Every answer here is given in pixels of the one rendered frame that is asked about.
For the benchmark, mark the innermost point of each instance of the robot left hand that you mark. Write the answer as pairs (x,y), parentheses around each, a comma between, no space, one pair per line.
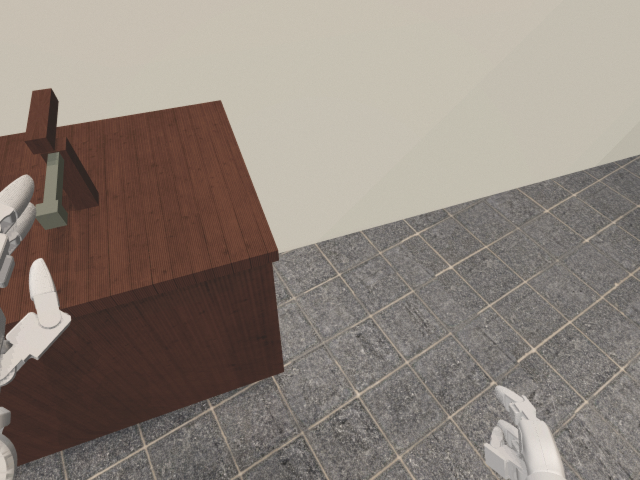
(35,333)

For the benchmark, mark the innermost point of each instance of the robot right hand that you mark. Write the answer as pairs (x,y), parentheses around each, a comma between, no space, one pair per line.
(533,446)

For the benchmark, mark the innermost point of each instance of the tap lever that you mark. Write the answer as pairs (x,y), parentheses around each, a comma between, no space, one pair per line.
(51,214)

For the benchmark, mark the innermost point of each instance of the counter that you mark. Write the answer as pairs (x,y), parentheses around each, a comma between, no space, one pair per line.
(165,267)

